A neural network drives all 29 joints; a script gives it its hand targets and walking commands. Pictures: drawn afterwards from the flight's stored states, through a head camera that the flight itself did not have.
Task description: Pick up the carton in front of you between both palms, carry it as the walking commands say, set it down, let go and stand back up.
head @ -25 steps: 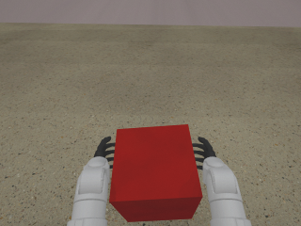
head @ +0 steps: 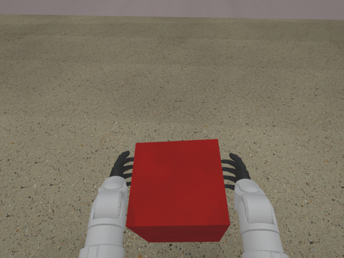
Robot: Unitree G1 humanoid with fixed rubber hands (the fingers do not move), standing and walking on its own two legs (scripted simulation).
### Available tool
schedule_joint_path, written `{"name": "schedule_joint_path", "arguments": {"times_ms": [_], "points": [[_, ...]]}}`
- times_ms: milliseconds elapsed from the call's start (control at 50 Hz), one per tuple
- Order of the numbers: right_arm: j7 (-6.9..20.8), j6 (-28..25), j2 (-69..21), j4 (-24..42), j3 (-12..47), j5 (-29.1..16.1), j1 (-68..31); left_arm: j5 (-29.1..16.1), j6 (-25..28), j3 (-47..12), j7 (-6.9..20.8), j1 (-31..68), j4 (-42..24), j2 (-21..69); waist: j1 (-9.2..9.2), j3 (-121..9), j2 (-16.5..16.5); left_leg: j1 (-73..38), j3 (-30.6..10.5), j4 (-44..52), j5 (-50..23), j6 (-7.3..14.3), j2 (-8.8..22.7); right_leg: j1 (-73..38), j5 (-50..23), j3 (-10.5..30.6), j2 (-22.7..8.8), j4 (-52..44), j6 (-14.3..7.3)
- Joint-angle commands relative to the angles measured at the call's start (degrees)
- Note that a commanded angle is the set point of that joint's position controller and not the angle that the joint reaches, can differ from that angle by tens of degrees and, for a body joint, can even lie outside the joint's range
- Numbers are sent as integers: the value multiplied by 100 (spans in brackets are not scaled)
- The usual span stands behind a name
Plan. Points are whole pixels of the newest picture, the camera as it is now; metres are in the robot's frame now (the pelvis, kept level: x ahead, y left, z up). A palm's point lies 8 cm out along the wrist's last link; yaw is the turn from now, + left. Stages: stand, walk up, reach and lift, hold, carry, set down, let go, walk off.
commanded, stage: hold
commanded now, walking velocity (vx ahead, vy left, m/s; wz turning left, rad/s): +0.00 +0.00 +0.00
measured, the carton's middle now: (180, 195) +0.30 -0.01 -0.06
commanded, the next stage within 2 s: set down in 0.12 s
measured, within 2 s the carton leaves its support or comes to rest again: neither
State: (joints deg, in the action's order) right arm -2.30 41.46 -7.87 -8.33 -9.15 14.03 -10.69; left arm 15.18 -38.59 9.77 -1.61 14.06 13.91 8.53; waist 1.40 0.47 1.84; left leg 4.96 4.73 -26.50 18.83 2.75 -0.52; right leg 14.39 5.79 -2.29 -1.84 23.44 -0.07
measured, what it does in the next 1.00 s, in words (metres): lowers itself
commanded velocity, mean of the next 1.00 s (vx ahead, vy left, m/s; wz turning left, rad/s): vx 0.00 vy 0.00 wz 0.00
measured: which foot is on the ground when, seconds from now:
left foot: down 0.00-1.00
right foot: down 0.00-1.00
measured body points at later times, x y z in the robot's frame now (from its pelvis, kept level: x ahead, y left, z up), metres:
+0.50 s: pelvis -0.03 -0.06 -0.02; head +0.02 -0.07 +0.43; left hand +0.31 +0.15 -0.02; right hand +0.34 -0.15 -0.03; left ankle -0.04 +0.08 -0.74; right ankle +0.07 -0.15 -0.74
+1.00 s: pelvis -0.06 -0.06 -0.15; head +0.16 -0.06 +0.25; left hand +0.36 +0.14 -0.21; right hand +0.38 -0.16 -0.23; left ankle -0.04 +0.08 -0.74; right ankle +0.07 -0.15 -0.74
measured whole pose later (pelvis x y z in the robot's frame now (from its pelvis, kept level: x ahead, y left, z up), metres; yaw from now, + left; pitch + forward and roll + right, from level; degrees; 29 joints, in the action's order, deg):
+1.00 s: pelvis -0.06 -0.06 -0.15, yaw +10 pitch +37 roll +2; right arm -5.3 14.5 -7.1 -28.5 -23.1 16.6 -37.8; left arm 12.0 -11.8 26.4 -3.7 41.6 34.1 8.5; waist 0.9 -10.6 3.8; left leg 83.3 -2.8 -75.4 29.3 -1.7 -4.4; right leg 90.3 18.1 2.2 0.7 71.2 -0.3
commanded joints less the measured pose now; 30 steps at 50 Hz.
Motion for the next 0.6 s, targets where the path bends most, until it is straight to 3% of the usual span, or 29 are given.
{"name": "schedule_joint_path", "arguments": {"times_ms": [0, 20, 60, 100, 120, 140, 180, 260, 360, 440, 500, 580], "points": [[1396, -387, -5163, 628, 3242, -1501, -2803, -1144, 323, -2550, 1199, 1884, -141, 5123, -340, -1676, -67, 149, -1286, 657, -3318, -133, -169, -2047, -1912, 750, 707, 101, -53], [1413, -396, -5132, 597, 3222, -1483, -2840, -1143, 329, -2574, 1208, 1962, -99, 5141, -292, -1627, 86, 42, -1262, 751, -2855, -134, -203, -1907, -1545, 707, 739, 59, -35], [1383, -402, -5204, 404, 3109, -1367, -2691, -1315, 293, -2769, 1299, 2283, -220, 5244, -78, -1533, 28, 108, -1263, 762, -2944, -226, -163, -1890, -1253, 646, 818, -21, -52], [1355, -405, -5215, 239, 2882, -1203, -2586, -1402, 252, -2863, 1415, 2523, -202, 5248, 58, -1360, 75, 207, -1227, 829, -2522, -278, -168, -1859, -949, 593, 828, -87, -83], [1369, -404, -5236, 159, 2800, -1153, -2690, -1362, 236, -2820, 1456, 2641, -122, 5240, 54, -1262, 183, 235, -1203, 890, -2080, -277, -185, -1814, -723, 580, 821, -108, -86], [1355, -403, -5274, -38, 2641, -1051, -2787, -1377, 255, -2787, 1526, 2964, -10, 5215, 164, -1063, 94, 623, -1213, 948, -1581, -253, -156, -1972, -507, 538, 834, -80, -93], [1355, -439, -5385, -466, 2327, -904, -3158, -1263, 354, -2584, 1638, 3456, 372, 5138, 208, -695, 44, 1245, -1223, 1042, -594, -157, -116, -2158, -96, 501, 815, 5, -73], [1494, -649, -5664, -1533, 1692, -645, -4311, -718, 729, -1687, 1763, 4437, 1507, 5100, 59, -472, 67, 2063, -1168, 890, 778, 39, -122, -2129, 860, 503, 771, 231, -8], [1371, -1053, -5142, -2548, 565, 42, -5017, 238, 1204, -60, 1619, 4761, 2664, 4560, -252, -518, -187, 2741, -1036, 182, 603, 99, -350, -1568, 1340, 733, 636, 492, -35], [1149, -1550, -4450, -2812, -212, 556, -4681, 799, 1576, 706, 1457, 4431, 2946, 3944, -190, -839, -202, 3118, -921, -357, 154, 13, -501, -765, 840, 749, 639, 841, 3], [1012, -2081, -4227, -2745, -217, 653, -4509, 821, 2058, 712, 1439, 4350, 2911, 3743, -124, -1349, -259, 3716, -880, -841, -150, -42, -617, -300, 237, 759, 662, 1266, 32], [859, -2894, -4523, -2570, 520, 405, -4705, 435, 2849, 24, 1509, 4539, 2765, 3930, -148, -2551, -346, 4808, -809, -1498, -394, -136, -750, -251, -593, 902, 635, 1902, 64]]}}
